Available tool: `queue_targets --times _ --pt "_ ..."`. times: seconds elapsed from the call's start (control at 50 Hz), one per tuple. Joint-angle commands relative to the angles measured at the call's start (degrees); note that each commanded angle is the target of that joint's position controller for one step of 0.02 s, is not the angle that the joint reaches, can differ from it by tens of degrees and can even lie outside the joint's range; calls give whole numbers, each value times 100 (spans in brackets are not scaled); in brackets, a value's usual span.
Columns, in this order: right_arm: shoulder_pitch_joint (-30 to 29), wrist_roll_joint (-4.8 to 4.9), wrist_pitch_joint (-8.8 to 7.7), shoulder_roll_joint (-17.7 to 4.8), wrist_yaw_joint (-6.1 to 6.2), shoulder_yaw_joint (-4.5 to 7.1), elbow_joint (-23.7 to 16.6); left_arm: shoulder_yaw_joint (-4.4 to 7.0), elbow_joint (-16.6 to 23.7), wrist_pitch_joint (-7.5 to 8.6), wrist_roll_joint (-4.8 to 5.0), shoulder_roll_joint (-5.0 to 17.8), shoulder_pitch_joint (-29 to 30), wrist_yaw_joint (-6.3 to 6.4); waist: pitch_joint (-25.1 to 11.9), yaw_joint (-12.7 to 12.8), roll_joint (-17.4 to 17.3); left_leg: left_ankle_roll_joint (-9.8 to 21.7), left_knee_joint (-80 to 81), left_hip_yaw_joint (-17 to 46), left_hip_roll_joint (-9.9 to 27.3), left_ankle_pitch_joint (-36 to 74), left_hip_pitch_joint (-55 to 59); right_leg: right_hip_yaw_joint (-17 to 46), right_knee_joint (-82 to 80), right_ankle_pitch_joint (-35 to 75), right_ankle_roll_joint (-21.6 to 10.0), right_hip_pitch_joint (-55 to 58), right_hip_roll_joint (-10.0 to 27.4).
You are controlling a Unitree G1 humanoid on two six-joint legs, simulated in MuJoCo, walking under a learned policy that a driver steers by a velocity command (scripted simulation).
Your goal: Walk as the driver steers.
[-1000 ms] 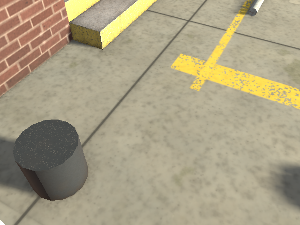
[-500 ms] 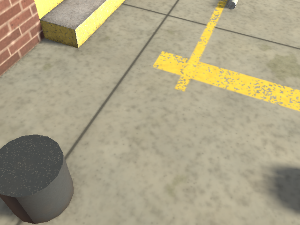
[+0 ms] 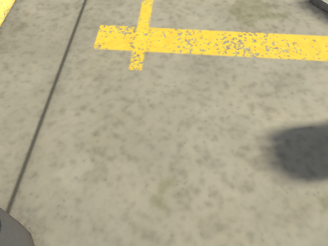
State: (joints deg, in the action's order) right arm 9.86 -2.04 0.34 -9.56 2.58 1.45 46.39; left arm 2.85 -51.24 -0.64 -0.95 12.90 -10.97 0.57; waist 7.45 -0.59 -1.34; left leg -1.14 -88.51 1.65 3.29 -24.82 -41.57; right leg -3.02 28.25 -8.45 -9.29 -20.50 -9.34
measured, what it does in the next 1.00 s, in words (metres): walks ahead, turning right: left foot, then right foot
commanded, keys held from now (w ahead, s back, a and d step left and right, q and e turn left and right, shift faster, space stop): e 0.42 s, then no key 0.14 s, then w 0.44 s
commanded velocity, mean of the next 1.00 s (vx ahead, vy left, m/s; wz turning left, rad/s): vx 0.13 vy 0.00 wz -0.38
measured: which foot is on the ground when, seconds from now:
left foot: up 0.00-0.28, down 0.30-0.74, up 0.76-1.00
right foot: down 0.00-0.30, up 0.32-0.72, down 0.74-1.00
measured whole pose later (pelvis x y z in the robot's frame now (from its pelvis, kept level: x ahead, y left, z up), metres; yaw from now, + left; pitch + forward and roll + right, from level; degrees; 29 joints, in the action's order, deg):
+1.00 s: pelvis +0.10 -0.02 +0.01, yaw -21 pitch +2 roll +0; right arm 10.1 -2.5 -0.8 -14.9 -2.5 2.1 47.5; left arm 1.6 -53.0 2.0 -1.0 13.5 -27.1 -1.0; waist -0.9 2.6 -2.7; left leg -0.5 -54.9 -2.0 4.1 -6.4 -40.0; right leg 1.6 18.3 -18.6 -4.2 -1.2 -4.3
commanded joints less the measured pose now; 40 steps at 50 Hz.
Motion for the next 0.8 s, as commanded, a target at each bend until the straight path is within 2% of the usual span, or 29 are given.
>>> queue_targets --times 0.02,0.04,0.06,0.1,0.14,0.18,0.22,0.24,0.26,0.28,0.3,0.32,0.34,0.36,0.38,0.4,0.42,0.44,0.48,0.56,0.6,0.62,0.66,0.68,0.72,0.74,0.76,0.78,0.8 --pt "448 -26 107 -620 -14 136 -340 247 454 92 -13 1050 -163 64 -1272 -179 -96 -135 1412 104 12 940 444 1930 -866 2979 -914 439 1816" --pt "375 -25 80 -516 -29 100 -362 294 485 109 -18 1079 -208 60 -1329 -170 4 -139 1962 103 -20 1114 468 1858 -756 3210 -761 568 1773" --pt "374 -4 80 -505 -19 86 -328 328 548 52 19 1104 -208 39 -1418 -103 350 -87 2244 74 -83 1133 482 1832 -675 3046 -623 713 1694" --pt "118 18 75 -564 -17 122 -331 258 624 45 -74 841 -278 11 -1400 144 566 -170 3012 77 -140 1189 726 1930 -689 1629 -473 741 1471" --pt "-362 52 100 -600 -23 137 -517 296 688 -19 -84 933 -375 -27 -1202 310 829 -223 3543 50 -311 1090 987 2213 -829 300 -357 504 1374" --pt "-634 102 99 -623 -13 143 -632 317 794 -81 -140 988 -411 -60 -1004 414 950 -251 4064 20 -497 727 1291 2511 -902 -471 -353 344 1339" --pt "-577 173 43 -661 3 153 -674 314 922 -108 -197 980 -379 -93 -890 381 1071 -198 4627 16 -647 287 1759 2834 -846 -495 -345 241 1339" --pt "-376 207 3 -687 10 165 -650 309 998 -106 -201 965 -316 -100 -869 259 1100 -154 5059 19 -691 208 2114 3023 -779 -360 -286 179 1327" --pt "-21 232 -44 -751 34 192 -598 310 1112 -129 -151 946 -158 -101 -843 3 1095 -149 5730 6 -673 521 2664 3096 -621 -504 -123 -49 1195" --pt "331 226 -122 -834 106 227 -449 281 1300 -124 -107 830 -12 -81 -958 -160 975 -33 6067 153 -323 855 3431 2953 -339 -909 123 -593 1038" --pt "763 48 -182 -1284 128 317 -475 187 1518 -106 -11 411 -133 -102 -1234 -191 -271 308 6681 1436 1164 310 4483 2140 1085 -2339 405 -1463 574" --pt "677 19 -129 -1774 82 374 -573 265 1691 -113 -59 578 -139 -106 -1079 -116 -1315 1268 7274 3239 2386 1328 4307 699 2992 -3207 669 -2502 -318" --pt "672 -3 -125 -1498 16 301 -571 344 1599 -118 -296 930 -50 -176 -938 -29 -620 1669 7179 3089 2331 2008 3921 971 4181 -2875 812 -2596 159" --pt "315 76 -115 -1098 -71 182 -625 358 1493 -135 -228 928 -127 -227 -661 204 -409 1636 6950 2188 1903 2526 3408 1023 4712 -2515 932 -2372 299" --pt "6 109 -100 -956 -130 144 -694 357 1384 -179 -176 904 -272 -272 -658 371 -390 1466 6847 1467 1491 2855 3147 880 5221 -2181 1029 -2197 326" --pt "-81 160 -109 -903 -139 104 -728 377 1343 -230 -168 984 -310 -363 -731 414 -584 1329 6779 993 1230 3117 2972 835 5606 -1804 1102 -2049 339" --pt "-219 162 -100 -918 -114 120 -804 388 1319 -309 -142 1047 -378 -389 -830 409 -747 1311 6705 753 1117 3528 2947 765 5781 -1512 1139 -1981 299" --pt "-124 174 -91 -950 -99 107 -802 379 1325 -358 -140 1016 -244 -400 -842 360 -722 1267 6652 583 1048 3847 2825 765 5749 -1283 1180 -1850 275" --pt "182 168 -131 -1039 -75 119 -760 324 1431 -421 -85 892 22 -419 -863 211 -766 1208 6673 508 1022 3690 3003 764 5386 -1091 1203 -1895 234" --pt "530 118 -63 -1128 -14 101 -696 207 1377 -484 -75 708 224 -367 -833 40 -948 1145 6651 438 1083 2946 3165 756 3676 -1089 1296 -1433 354" --pt "505 80 -58 -1155 -74 91 -703 107 1339 -471 -65 583 339 -390 -842 -52 -1172 1054 6936 370 992 835 2801 494 2434 -1200 1183 -713 470" --pt "545 56 -22 -1279 -101 123 -688 74 1412 -444 -48 568 540 -412 -739 -132 -1365 1064 7160 461 992 -243 2560 217 1973 -1577 1073 -432 444" --pt "814 44 60 -1482 -148 211 -567 56 1434 -380 -7 634 697 -434 -533 -242 -1429 1148 7408 818 1141 -1278 2276 28 1404 -2054 844 35 465" --pt "876 63 86 -1498 -171 232 -519 40 1372 -323 21 641 579 -420 -483 -196 -1315 1155 7396 922 1213 -1493 2121 50 1048 -1933 684 378 511" --pt "778 91 124 -1359 -168 235 -451 -17 978 -142 44 520 -265 -353 -460 300 -660 953 6717 640 1005 -1874 1405 36 -456 -1158 417 1804 554" --pt "895 23 80 -993 -180 191 -386 12 710 -1 22 692 -905 -289 -696 505 232 698 5231 -3 536 -1621 637 1017 -839 -1802 412 2928 1150" --pt "490 101 7 -408 -302 22 -801 174 690 2 -67 1514 -1604 -247 -1009 803 1892 337 3174 -1067 -257 -1623 -944 3772 -1445 -4323 9 3554 2855" --pt "-511 27 -6 -1049 -319 184 -965 217 518 -5 -146 1661 -1828 -237 4 1130 1242 423 2726 -527 -180 -712 -1753 4097 -1861 -4469 -310 2616 2880" --pt "-637 58 -100 -1142 -418 248 -920 145 548 17 -187 1341 -1510 -212 230 930 1108 499 2483 -272 -31 -101 -1684 3754 -1822 -4086 -271 2280 2661"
